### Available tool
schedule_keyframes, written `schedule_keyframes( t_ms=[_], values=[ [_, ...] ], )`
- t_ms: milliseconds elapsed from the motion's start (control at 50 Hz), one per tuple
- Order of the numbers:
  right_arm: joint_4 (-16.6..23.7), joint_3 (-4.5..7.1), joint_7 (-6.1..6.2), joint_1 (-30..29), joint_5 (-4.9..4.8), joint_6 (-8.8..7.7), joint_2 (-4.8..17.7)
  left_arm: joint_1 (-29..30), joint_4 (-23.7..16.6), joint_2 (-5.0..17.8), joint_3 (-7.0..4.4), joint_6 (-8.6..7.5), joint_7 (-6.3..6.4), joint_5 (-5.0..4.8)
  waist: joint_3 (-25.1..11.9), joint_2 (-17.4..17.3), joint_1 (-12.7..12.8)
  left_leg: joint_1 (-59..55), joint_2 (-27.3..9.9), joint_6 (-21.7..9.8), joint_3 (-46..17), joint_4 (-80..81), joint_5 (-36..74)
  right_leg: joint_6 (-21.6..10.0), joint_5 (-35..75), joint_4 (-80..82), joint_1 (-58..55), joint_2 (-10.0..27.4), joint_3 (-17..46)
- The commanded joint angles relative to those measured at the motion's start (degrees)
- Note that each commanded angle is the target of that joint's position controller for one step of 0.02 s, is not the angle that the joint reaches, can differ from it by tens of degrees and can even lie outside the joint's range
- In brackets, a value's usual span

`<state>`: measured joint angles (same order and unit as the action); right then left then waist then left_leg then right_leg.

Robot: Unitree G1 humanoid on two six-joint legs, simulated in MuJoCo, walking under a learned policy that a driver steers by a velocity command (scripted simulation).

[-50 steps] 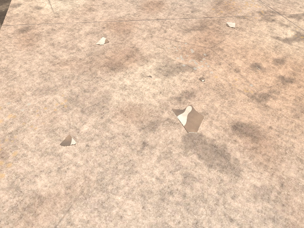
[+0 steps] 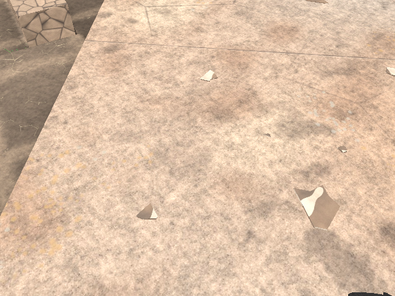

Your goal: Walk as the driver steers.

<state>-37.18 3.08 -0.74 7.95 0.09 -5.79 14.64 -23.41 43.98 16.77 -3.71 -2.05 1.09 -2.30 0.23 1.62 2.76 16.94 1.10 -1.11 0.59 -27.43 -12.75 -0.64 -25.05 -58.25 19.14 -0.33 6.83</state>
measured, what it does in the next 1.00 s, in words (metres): walks ahead: right foot, then left foot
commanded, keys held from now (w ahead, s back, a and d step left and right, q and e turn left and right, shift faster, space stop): w+e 0.42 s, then w+q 0.38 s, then q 0.20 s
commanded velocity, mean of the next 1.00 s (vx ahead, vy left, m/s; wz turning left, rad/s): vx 0.46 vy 0.00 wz -0.13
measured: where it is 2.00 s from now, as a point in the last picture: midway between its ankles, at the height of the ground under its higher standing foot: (257, 255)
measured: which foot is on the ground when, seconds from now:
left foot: down 0.00-0.40, up 0.42-0.90, down 0.92-1.00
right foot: up 0.00-0.36, down 0.38-0.94, up 0.96-1.00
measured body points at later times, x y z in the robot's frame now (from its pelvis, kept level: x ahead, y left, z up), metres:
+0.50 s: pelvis +0.26 -0.08 -0.01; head +0.30 -0.10 +0.43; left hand +0.50 +0.12 -0.10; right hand +0.26 -0.38 -0.13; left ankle +0.17 +0.10 -0.64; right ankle +0.31 -0.16 -0.74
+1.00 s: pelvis +0.54 -0.11 -0.02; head +0.60 -0.11 +0.43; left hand +0.65 +0.17 -0.14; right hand +0.71 -0.38 -0.11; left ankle +0.66 -0.04 -0.74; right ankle +0.35 -0.20 -0.64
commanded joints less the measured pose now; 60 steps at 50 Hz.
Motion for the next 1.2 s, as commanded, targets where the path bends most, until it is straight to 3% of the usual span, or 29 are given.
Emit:
schedule_keyframes(
  t_ms=[20, 100, 200, 280, 320, 340, 360, 380, 400, 420, 440, 460, 480, 520, 580, 680, 780, 820, 860, 900, 920, 940, 960, 980, 1000, 1020, 1060, 1140, 1200],
  values=[
    [-0.3, 2.07, 0.40, 7.2, 0.56, 0.11, 5.7, 5.5, -6.1, 5.4, -1.50, -1.09, -0.45, 0.33, 1.6, -8.6, -5.3, -18.3, -17.2, -8.8, -18.9, 15.9, -3.6, -0.3, 6.2, -9.3, 25.4, 5.8, 0.7],
    [-2.1, 2.46, 0.52, 6.2, 0.27, -0.76, 6.4, 8.7, -7.8, 2.3, -0.66, -0.07, -1.51, 0.69, 3.2, -7.1, -3.9, -13.3, -15.8, -9.3, -7.8, 18.9, 10.9, 0.9, 12.3, -5.7, 24.8, 7.0, -0.8],
    [-4.2, 3.12, 1.02, 6.3, -0.18, -0.51, 9.5, 17.0, -10.7, 1.4, 0.46, -0.71, -3.16, 1.15, 5.0, -5.1, -5.4, -12.2, -14.7, -8.3, 2.1, 20.1, 16.1, 0.9, 25.3, 11.9, 21.1, 6.4, -4.4],
    [-6.4, 3.75, 1.15, 9.4, -1.33, 0.36, 12.1, 22.9, -13.5, 2.3, 0.45, -0.76, -4.55, 0.87, 5.9, -4.2, -6.5, -17.2, -16.4, -6.6, 6.1, 18.3, 21.3, -2.0, 24.6, 20.1, 18.3, 4.9, -7.8],
    [-6.8, 4.18, 1.34, 9.9, -1.57, 1.16, 13.9, 22.1, -14.2, 4.3, -0.48, -0.48, -4.80, 1.06, 3.3, -5.7, -4.7, -20.5, -16.7, -5.4, 8.4, 11.8, 39.4, -4.4, 19.5, 21.4, 13.3, 1.5, -10.9],
    [-6.7, 4.42, 1.54, 10.1, -1.72, 1.71, 14.9, 18.8, -13.9, 5.9, -1.37, -0.18, -4.72, 1.14, 0.3, -6.7, -2.4, -21.5, -16.4, -4.8, 9.4, 5.2, 49.2, -5.8, 16.5, 21.4, 8.1, -0.9, -12.5],
    [-6.5, 4.37, 1.76, 9.7, -1.90, 2.22, 15.2, 10.9, -12.1, 8.2, -2.80, 0.16, -4.39, 0.95, -4.1, -6.4, 2.3, -19.0, -15.3, -3.6, 10.8, -5.4, 53.5, -7.7, 17.1, 23.5, -2.8, -3.5, -13.6],
    [-5.9, 3.65, 2.08, 10.3, -1.56, 2.14, 13.8, 1.0, -9.8, 11.5, -4.69, 0.82, -3.40, 0.74, -8.9, -4.3, 7.1, -8.6, -13.2, -1.6, 11.3, -20.3, 46.0, -9.9, 18.2, 24.8, -19.5, -3.4, -9.9],
    [-3.1, 0.88, 1.36, 16.6, 1.47, 1.39, 5.2, -0.3, -9.4, 18.2, -5.63, 0.90, -2.41, 0.28, -14.4, 12.7, 1.2, 16.2, -4.6, 2.0, 9.8, -43.0, -10.7, -18.2, 16.2, 25.7, -41.0, 12.4, 17.8],
    [-1.5, 0.29, 0.57, 13.9, 0.08, -0.79, 7.2, -1.5, -11.8, 16.5, -4.69, -0.08, -2.71, 0.47, -26.5, 10.9, 3.2, 25.2, 1.6, 2.5, -4.6, -54.7, -23.0, -25.8, 1.2, 38.0, -47.0, 20.4, 44.2],
    [-1.0, 1.58, 0.02, 7.9, -2.69, -1.76, 11.9, -0.2, -10.6, 11.6, -3.36, -0.78, -2.96, 1.38, -19.3, 4.3, 5.2, 29.7, -2.4, 1.4, -7.0, -54.6, -16.4, -21.0, 1.1, 41.4, -41.9, 19.2, 36.4],
    [-0.3, 1.02, 0.14, 6.0, -3.19, -2.12, 11.0, 3.0, -10.3, 10.1, -2.79, -1.30, -2.92, 1.41, -11.6, 1.7, 3.1, 29.3, -5.0, 0.4, -5.7, -50.0, -11.3, -18.7, 5.3, 41.6, -32.6, 17.5, 28.4],
    [-1.2, 0.88, 0.63, 5.6, -2.02, -1.91, 10.4, 7.4, -10.5, 7.9, -1.93, -1.64, -2.84, 1.67, -7.0, -2.0, 0.5, 26.1, -7.7, 0.6, -5.1, -45.6, -7.8, -16.7, 13.4, 41.5, -23.3, 15.6, 21.6],
    [-2.8, 1.25, 0.58, 8.7, -1.30, -0.30, 10.5, 11.0, -10.6, 5.6, -0.91, -2.32, -2.75, 3.05, -4.6, 0.6, -3.0, 18.0, -10.2, 0.9, -5.5, -41.8, -4.5, -15.8, 23.5, 44.1, -12.6, 13.0, 13.7],
    [-3.8, 0.67, 0.81, 9.4, -0.93, 1.82, 7.8, 10.5, -7.9, 6.6, -1.09, -3.89, -2.73, 2.77, -1.8, 0.2, -3.9, 17.3, -10.5, 2.5, -4.6, -36.9, -0.1, -15.6, 29.3, 48.2, -7.2, 12.3, 5.6],
    [-2.5, 0.27, 0.26, 2.5, -1.16, 1.67, 6.3, 9.4, -5.0, 6.7, -0.87, -4.25, -1.84, 3.11, 2.0, 0.3, -1.2, 20.2, -8.4, 2.8, -4.6, -20.3, 18.6, -11.0, 29.8, 50.6, -9.3, 8.8, -5.7],
    [0.5, -0.53, -1.51, -5.1, -1.49, 1.11, 4.6, 5.5, -1.8, 8.2, -1.22, -3.51, -1.47, 2.54, 5.0, -0.4, 2.5, 22.8, -6.3, 1.0, -2.7, -8.8, 21.8, -9.5, 30.7, 50.5, -18.3, 12.0, -9.0],
    [2.1, -0.63, -2.49, -7.1, -1.11, 0.96, 4.4, 5.0, -0.9, 8.4, -1.33, -2.43, -1.20, 2.40, 5.7, -0.7, 2.8, 25.2, -5.3, -0.2, -1.4, -6.3, 17.4, -9.2, 38.3, 47.0, -23.3, 13.2, -10.0],
    [3.2, -0.16, -3.46, -6.2, -0.37, 0.81, 5.3, 6.2, -1.2, 9.6, -1.60, -1.02, -0.25, 2.21, 3.5, 1.1, 1.2, 22.0, -2.4, -1.5, 2.3, -5.2, 11.4, -7.7, 56.5, 39.9, -25.7, 13.3, -11.4],
    [1.9, 1.52, -3.52, 2.8, -0.21, 0.90, 8.5, 7.5, -2.0, 10.8, -1.84, 0.06, 0.96, 2.15, -3.3, 3.8, -3.6, 10.5, 2.1, -3.5, 4.9, -5.1, 8.0, -5.5, 72.1, 26.9, -25.3, 12.0, -12.5],
    [0.5, 2.95, -2.85, 10.3, -0.31, 0.86, 11.2, 8.6, -2.7, 10.3, -1.57, 0.21, 1.37, 1.93, -7.2, 2.5, -8.1, -1.2, 3.0, -5.5, 3.7, 0.0, 15.5, -3.1, 68.0, 15.1, -20.0, 9.7, -14.3],
    [0.2, 4.05, -1.61, 15.6, -0.10, 1.36, 16.1, 6.4, -4.1, 7.2, -0.30, -0.54, 1.36, 3.49, -14.2, -6.1, -9.1, -19.0, -7.9, -10.1, -10.3, -2.2, 37.2, 0.2, 39.8, -3.6, -6.0, 5.2, -15.0],
    [2.4, 3.96, -1.23, 12.3, 0.77, 1.33, 19.0, -1.4, -5.4, 2.3, 1.57, -1.79, -0.13, 4.28, -24.7, -18.3, -3.0, -40.3, -24.8, -25.1, -40.0, -2.6, 52.7, 4.4, -13.6, -26.2, 16.6, -6.8, -7.7],
    [3.6, 3.33, -1.13, 13.0, 0.47, 2.26, 14.6, 2.3, -4.2, 9.5, 0.28, -2.66, -1.17, 3.26, -30.7, -6.9, -8.5, -39.5, -22.3, -23.4, -36.6, -0.7, 47.6, 3.6, -10.8, -28.6, 17.5, -2.8, 2.2],
    [4.3, 2.62, -0.86, 9.5, 0.10, 2.76, 12.3, 8.6, -6.7, 9.8, 0.17, -2.73, -1.36, 1.32, -22.6, -5.5, -8.2, -33.1, -19.5, -20.4, -28.5, 0.3, 43.0, 2.8, -7.6, -25.8, 20.1, -0.1, 1.6],
    [4.1, 2.46, -0.65, 6.6, -0.72, 3.21, 11.3, 10.7, -7.2, 8.6, 0.46, -2.45, -0.78, 1.83, -13.4, 0.3, -6.0, -22.8, -16.2, -17.7, -23.5, 2.7, 39.2, 2.9, -4.7, -20.3, 21.5, 1.8, -0.5],
    [4.8, 2.14, -0.01, 3.4, -0.43, 4.00, 10.6, 10.4, -7.4, 8.6, 0.06, -0.67, 0.09, 2.56, -6.8, -1.4, -2.5, -8.1, -12.7, -16.3, -20.1, 7.0, 33.9, 3.8, -1.2, -13.2, 15.6, 3.3, -1.3],
    [4.5, 3.00, 0.79, 1.3, 0.11, 4.58, 12.2, 7.2, -6.1, 5.7, 0.80, 0.49, 1.24, 3.16, -7.8, -5.3, -0.5, -0.2, -9.6, -15.6, -15.9, 7.0, 39.6, 6.8, 3.1, -0.7, 10.3, 1.5, -3.1],
    [4.5, 3.27, 1.85, 0.7, -0.64, 6.02, 12.7, 9.7, -6.4, 5.7, 0.75, 1.00, 1.39, 2.98, -10.3, -6.7, -1.3, 0.5, -7.8, -13.0, -16.5, 5.9, 29.3, 7.4, 9.7, 5.7, 8.1, 0.6, -2.3]
  ],
)
Velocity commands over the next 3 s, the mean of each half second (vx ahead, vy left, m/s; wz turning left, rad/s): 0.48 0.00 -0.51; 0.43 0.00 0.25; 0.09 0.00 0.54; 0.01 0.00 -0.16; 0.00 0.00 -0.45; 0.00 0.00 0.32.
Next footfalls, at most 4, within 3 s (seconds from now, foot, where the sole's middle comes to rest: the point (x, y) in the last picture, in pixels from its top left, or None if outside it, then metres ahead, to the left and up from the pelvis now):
0.38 right None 0.35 -0.18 -0.77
0.92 left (225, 237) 0.70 -0.05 -0.77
1.38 right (285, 227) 0.76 -0.27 -0.77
1.70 left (219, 249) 0.66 -0.03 -0.77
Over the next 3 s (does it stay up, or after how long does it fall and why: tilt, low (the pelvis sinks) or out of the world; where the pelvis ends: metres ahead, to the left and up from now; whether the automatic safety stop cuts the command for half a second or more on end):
stays up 0.66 -0.17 0.00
